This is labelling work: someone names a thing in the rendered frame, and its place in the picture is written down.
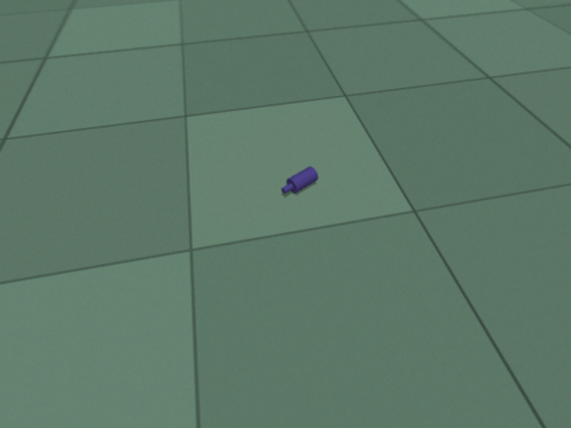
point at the bottle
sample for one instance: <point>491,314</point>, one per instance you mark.
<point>300,180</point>

